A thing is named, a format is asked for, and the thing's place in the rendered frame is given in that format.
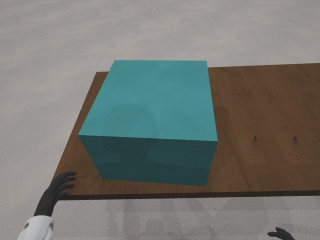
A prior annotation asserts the carton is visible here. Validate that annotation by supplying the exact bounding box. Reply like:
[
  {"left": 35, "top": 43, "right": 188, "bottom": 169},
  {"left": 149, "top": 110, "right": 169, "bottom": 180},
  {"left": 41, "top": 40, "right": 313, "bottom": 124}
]
[{"left": 78, "top": 60, "right": 218, "bottom": 186}]

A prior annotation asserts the left robot forearm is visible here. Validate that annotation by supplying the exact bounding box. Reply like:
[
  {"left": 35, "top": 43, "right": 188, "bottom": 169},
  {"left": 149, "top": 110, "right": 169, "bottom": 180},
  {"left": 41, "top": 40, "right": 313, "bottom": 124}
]
[{"left": 17, "top": 215, "right": 54, "bottom": 240}]

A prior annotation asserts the robot right hand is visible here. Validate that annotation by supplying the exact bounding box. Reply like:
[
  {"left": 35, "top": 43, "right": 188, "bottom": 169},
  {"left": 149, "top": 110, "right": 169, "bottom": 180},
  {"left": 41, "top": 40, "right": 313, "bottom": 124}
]
[{"left": 267, "top": 227, "right": 295, "bottom": 240}]

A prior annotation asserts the table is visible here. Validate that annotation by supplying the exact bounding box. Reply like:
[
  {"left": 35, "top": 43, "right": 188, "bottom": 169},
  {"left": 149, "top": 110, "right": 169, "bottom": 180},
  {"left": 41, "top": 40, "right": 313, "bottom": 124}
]
[{"left": 51, "top": 63, "right": 320, "bottom": 201}]

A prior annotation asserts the robot left hand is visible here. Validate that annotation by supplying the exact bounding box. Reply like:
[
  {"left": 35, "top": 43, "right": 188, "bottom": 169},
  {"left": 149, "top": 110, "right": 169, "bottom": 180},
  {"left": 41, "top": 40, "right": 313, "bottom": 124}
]
[{"left": 33, "top": 171, "right": 76, "bottom": 217}]

